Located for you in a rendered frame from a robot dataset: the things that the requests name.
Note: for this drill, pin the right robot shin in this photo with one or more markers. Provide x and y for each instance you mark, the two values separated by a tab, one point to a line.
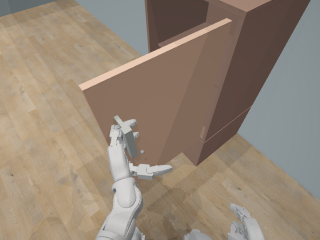
195	230

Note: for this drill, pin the handle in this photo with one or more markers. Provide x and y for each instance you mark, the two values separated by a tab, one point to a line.
128	137

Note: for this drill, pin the robot left forearm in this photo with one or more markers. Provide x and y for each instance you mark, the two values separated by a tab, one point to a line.
128	202

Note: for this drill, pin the left robot thigh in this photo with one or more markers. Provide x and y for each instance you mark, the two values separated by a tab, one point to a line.
138	235

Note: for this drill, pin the robot left hand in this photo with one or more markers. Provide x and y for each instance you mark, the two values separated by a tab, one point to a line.
118	161

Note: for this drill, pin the cupboard door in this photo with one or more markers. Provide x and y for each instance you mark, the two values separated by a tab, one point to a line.
166	91

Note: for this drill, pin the robot right hand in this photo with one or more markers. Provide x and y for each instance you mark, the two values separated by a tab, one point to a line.
250	230

